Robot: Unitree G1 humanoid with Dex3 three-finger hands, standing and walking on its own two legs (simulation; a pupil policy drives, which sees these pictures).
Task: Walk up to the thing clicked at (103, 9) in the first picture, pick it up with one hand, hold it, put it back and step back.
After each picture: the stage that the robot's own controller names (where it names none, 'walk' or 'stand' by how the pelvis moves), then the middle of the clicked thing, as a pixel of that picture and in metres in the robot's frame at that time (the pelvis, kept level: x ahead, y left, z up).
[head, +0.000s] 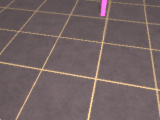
stand; (103, 7) +2.24 -0.28 -0.65
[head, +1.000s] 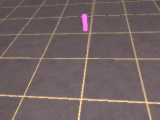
walk; (84, 22) +2.11 +0.15 -0.62
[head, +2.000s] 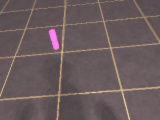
walk; (54, 39) +1.46 +0.47 -0.64
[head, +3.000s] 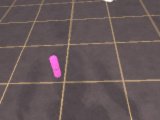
walk; (55, 66) +1.04 +0.38 -0.65
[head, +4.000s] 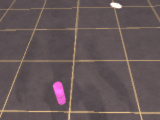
walk; (59, 93) +0.70 +0.26 -0.64
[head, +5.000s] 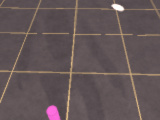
walk; (54, 117) +0.46 +0.23 -0.63
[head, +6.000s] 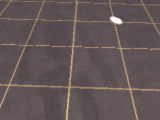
stand; out of the picture +0.39 +0.22 -0.65
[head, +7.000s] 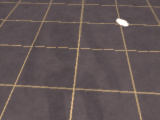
stand; out of the picture +0.39 +0.21 -0.65
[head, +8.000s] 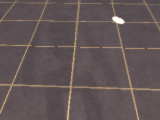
stand; out of the picture +0.40 +0.24 -0.66
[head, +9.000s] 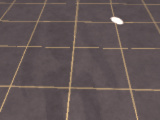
stand; out of the picture +0.39 +0.24 -0.66
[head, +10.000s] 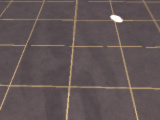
go down; out of the picture +0.38 +0.24 -0.66
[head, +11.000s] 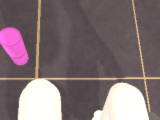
go down; (16, 49) +0.46 +0.28 -0.25
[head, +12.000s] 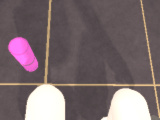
approach; (26, 57) +0.45 +0.27 -0.26
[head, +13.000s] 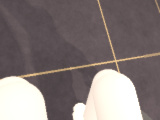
close in; out of the picture +0.43 +0.31 -0.16
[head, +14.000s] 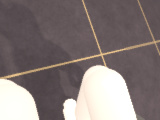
close; out of the picture +0.43 +0.33 -0.16
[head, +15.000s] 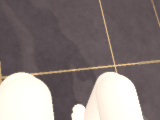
lift; out of the picture +0.35 +0.31 -0.15
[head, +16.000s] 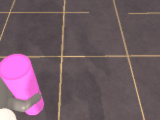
lift; (26, 90) +0.32 +0.19 +0.04
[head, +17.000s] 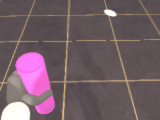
hold; (39, 87) +0.33 +0.16 +0.06
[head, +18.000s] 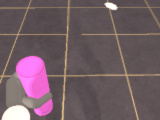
hold; (38, 90) +0.33 +0.17 +0.03
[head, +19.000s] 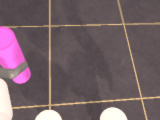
crouch; (12, 60) +0.42 +0.23 -0.04
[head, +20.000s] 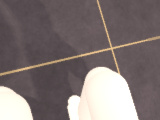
lower; out of the picture +0.45 +0.31 -0.17
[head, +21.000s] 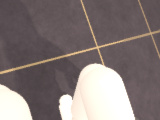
lower; out of the picture +0.44 +0.34 -0.16
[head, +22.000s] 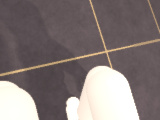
lower; out of the picture +0.42 +0.32 -0.16
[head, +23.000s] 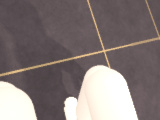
lower; out of the picture +0.43 +0.31 -0.16
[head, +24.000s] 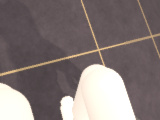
rest; out of the picture +0.43 +0.31 -0.17
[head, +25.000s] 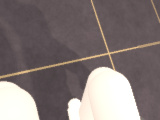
withdraw; out of the picture +0.42 +0.29 -0.17
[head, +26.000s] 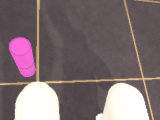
walk; (24, 60) +0.44 +0.25 -0.22
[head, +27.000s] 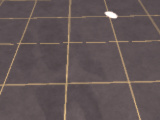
stand; out of the picture +0.37 +0.20 -0.58
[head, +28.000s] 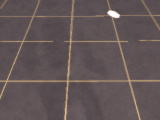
stand; out of the picture +0.39 +0.20 -0.60
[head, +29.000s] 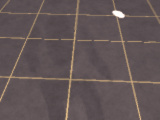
stand; out of the picture +0.39 +0.20 -0.61
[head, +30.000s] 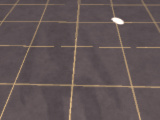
stand; out of the picture +0.40 +0.19 -0.65
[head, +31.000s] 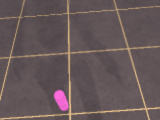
walk; (61, 101) +0.49 +0.19 -0.63
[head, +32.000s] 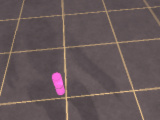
walk; (58, 84) +0.69 +0.25 -0.63
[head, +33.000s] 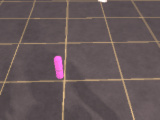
stand; (58, 67) +1.01 +0.25 -0.64
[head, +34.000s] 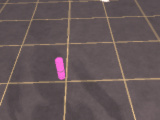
stand; (60, 68) +1.01 +0.26 -0.66
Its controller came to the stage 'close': yes
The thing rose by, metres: 0.68
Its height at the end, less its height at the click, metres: +0.00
